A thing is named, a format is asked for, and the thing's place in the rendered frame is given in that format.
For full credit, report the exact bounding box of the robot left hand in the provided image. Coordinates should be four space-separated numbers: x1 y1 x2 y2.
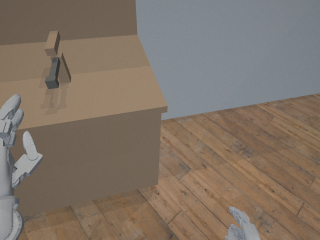
0 94 43 198

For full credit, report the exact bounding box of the counter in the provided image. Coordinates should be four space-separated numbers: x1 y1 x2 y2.
0 0 168 217

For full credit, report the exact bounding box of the robot left forearm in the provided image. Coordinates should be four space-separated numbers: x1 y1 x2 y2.
0 195 24 240

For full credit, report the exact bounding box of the robot right hand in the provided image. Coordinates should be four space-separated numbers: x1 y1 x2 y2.
225 206 261 240

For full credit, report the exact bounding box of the tap lever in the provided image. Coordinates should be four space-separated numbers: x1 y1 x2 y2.
45 57 61 89

